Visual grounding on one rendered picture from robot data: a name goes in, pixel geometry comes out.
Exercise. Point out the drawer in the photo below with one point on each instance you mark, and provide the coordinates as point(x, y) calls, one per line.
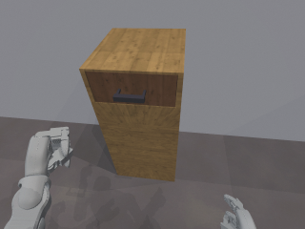
point(160, 88)

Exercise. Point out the handle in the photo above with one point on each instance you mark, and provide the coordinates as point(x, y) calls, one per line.
point(129, 98)

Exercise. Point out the robot right hand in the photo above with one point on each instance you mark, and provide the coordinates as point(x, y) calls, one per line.
point(242, 218)

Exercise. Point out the robot left hand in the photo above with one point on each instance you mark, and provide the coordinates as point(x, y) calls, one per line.
point(43, 145)

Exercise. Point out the cabinet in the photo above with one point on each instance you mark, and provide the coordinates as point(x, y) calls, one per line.
point(142, 139)

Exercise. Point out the robot left forearm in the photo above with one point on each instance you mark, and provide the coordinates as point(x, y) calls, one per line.
point(31, 203)

